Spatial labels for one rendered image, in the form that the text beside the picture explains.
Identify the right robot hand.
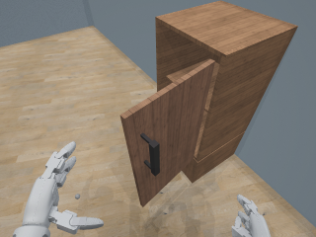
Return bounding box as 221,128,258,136
231,195,271,237

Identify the handle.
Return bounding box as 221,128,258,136
140,133,160,177

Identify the robot left forearm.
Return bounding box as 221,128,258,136
12,224,50,237

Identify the cupboard door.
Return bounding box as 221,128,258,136
120,59,215,207

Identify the left robot hand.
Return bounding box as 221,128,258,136
22,141,104,235

